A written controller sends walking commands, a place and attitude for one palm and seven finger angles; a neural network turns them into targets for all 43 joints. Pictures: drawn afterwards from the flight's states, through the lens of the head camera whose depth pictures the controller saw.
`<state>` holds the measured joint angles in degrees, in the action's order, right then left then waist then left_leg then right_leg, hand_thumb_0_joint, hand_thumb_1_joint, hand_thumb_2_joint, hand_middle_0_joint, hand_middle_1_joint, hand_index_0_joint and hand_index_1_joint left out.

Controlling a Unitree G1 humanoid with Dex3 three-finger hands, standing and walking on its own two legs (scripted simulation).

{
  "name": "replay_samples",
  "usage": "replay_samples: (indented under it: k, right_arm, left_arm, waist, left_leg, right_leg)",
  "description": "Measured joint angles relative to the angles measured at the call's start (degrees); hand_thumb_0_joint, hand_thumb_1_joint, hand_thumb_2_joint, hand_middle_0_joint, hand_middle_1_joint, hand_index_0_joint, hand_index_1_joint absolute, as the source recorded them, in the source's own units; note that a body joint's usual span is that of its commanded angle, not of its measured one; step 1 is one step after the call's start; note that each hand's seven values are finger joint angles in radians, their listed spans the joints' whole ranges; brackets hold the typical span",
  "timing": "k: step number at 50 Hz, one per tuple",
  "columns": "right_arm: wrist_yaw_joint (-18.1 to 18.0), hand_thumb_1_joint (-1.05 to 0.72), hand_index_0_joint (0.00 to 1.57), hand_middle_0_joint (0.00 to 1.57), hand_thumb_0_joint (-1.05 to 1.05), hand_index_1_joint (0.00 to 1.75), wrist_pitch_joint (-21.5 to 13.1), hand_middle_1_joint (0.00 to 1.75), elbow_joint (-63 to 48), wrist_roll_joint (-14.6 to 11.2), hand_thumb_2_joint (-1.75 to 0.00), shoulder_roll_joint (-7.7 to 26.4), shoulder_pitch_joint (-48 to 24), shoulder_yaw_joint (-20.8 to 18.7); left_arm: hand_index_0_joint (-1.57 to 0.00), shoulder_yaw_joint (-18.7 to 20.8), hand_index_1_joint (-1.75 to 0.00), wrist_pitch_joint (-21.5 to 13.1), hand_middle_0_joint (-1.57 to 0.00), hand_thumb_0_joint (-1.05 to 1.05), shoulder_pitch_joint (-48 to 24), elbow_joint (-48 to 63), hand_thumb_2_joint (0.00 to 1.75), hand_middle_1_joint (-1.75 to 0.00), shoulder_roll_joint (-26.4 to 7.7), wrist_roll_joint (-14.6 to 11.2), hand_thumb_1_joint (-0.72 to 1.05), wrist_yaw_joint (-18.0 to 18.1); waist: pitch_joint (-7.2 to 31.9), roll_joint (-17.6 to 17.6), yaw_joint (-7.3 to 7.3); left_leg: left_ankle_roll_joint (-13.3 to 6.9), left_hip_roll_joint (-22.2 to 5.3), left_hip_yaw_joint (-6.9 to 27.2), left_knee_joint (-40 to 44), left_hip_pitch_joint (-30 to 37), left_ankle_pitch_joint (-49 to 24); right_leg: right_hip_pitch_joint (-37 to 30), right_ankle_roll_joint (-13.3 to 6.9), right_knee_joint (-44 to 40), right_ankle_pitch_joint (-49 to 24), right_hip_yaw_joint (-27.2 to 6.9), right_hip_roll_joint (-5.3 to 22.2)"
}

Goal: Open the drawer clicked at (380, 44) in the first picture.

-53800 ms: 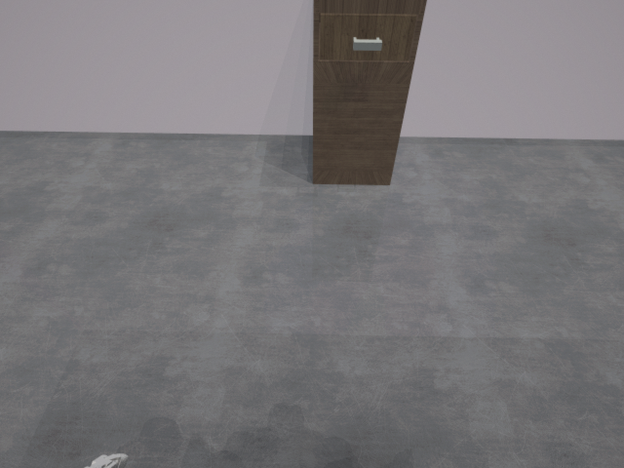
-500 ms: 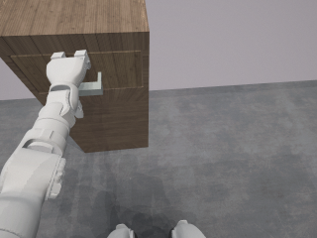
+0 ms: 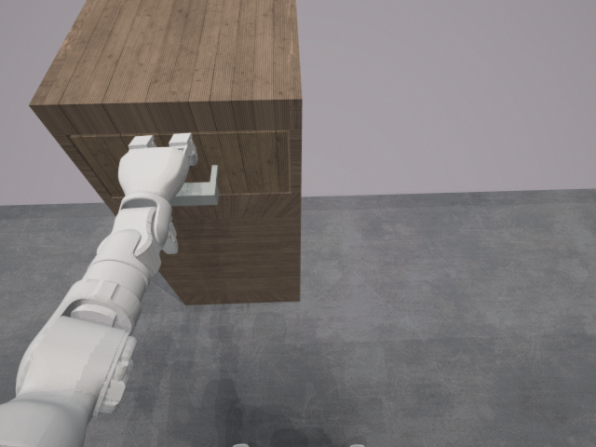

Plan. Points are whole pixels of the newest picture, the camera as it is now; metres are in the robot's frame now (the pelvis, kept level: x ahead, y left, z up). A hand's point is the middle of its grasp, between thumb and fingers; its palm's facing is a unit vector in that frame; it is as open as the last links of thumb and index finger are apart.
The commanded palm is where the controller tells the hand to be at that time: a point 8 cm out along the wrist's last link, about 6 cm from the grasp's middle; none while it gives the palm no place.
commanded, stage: re-aim the fingers above the handle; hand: left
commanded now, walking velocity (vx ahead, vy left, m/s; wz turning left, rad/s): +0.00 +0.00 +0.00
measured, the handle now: (188, 182) +0.54 +0.18 -0.03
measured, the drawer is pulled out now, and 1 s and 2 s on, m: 0.00 0.00 0.00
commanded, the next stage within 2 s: lower the fingers behind the handle in 1.84 s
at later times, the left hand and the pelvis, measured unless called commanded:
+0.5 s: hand (176, 192) +0.48 +0.17 +0.02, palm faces -0.08 -0.02 -1.00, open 13.9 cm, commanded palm +0.47 +0.18 +0.08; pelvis -0.02 +0.00 +0.00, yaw -1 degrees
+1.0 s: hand (171, 191) +0.48 +0.18 +0.02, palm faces -0.04 -0.05 -1.00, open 13.9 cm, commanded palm +0.47 +0.18 +0.08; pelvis -0.02 +0.01 -0.01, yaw -1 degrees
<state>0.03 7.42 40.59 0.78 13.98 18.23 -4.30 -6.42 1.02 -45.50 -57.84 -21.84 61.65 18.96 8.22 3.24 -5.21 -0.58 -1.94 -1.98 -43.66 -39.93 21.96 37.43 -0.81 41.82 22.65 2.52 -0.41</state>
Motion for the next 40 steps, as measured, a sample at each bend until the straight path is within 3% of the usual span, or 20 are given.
replay_samples:
  k: [6,15,22,28,34,40]
  right_arm:
    - [-0.74,-0.9,0.21,0.2,0.01,0.3,-0.38,0.3,-0.36,-0.29,-0.9,0.39,-0.32,0.34]
    - [-1.45,-0.9,0.2,0.2,0.01,0.3,-1.35,0.3,-0.72,-0.38,-0.9,0.78,1.83,0.68]
    - [-1.48,-0.9,0.2,0.2,0.01,0.3,-1.47,0.3,0.73,-0.45,-0.9,0.65,4.69,0.4]
    - [-1.49,-0.9,0.2,0.2,0.01,0.3,-1.91,0.3,1.89,-0.3,-0.9,0.41,5.23,0.36]
    - [-1.09,-0.9,0.21,0.2,0.01,0.3,-2.13,0.3,1.89,-0.17,-0.9,0.45,4.11,0.57]
    - [-1.2,-0.9,0.21,0.2,0.01,0.3,-2.23,0.3,0.97,-0.45,-0.9,0.4,3.2,0.82]
  left_arm:
    - [-0.32,-0.49,-1.2,-0.4,-0.32,0.0,-2.46,-2.47,0.3,-1.2,0.08,-0.05,-0.49,-0.9]
    - [-0.32,2.79,-1.2,-0.13,-0.32,0.0,-5.18,-5.66,0.3,-1.2,-2.34,1.26,-0.49,0.09]
    - [-0.32,3.18,-1.2,-1.03,-0.31,0.0,-3.79,-4.94,0.3,-1.2,-3.3,0.44,-0.49,-1.44]
    - [-0.32,3.1,-1.2,-2.89,-0.32,0.0,-3.67,-4.67,0.3,-1.2,-3.33,1.03,-0.49,-0.35]
    - [-0.32,3.67,-1.2,-1.54,-0.32,0.0,-4.91,-6.13,0.3,-1.2,-3.19,1.17,-0.49,0.99]
    - [-0.32,2.86,-1.2,-0.56,-0.31,0.0,-5.08,-7.02,0.3,-1.2,-3.32,0.54,-0.49,-0.46]
  waist:
    - [-0.38,-0.26,-1.02]
    - [-0.37,-0.13,-3.08]
    - [-0.55,0.23,-2.9]
    - [-0.36,0.09,-3.08]
    - [-0.06,-0.07,-3.29]
    - [-0.12,-0.11,-3.06]
  left_leg:
    - [0.21,-0.02,0.27,-0.29,-0.39,-0.38]
    - [0.29,-0.65,-0.67,-1.38,-2.86,-0.5]
    - [0.16,-0.82,-1.04,-0.91,-2.73,-0.82]
    - [0.01,-0.68,-0.8,-1.2,-3.33,-0.92]
    - [-0.27,-0.61,-1.01,-1.52,-3.83,-0.88]
    - [-0.56,-0.5,-1.18,-1.11,-3.16,-0.98]
  right_leg:
    - [0.48,-0.28,0.65,-0.1,0.25,-0.02]
    - [3.61,-0.43,2.11,-0.47,-0.72,-0.57]
    - [3.56,-0.3,1.48,-1.04,-1.11,-0.76]
    - [3.9,-0.17,1.46,-1.21,-0.89,-0.62]
    - [4.37,0.09,1.55,-1.38,-1.12,-0.55]
    - [3.58,0.41,0.82,-1.71,-1.3,-0.46]
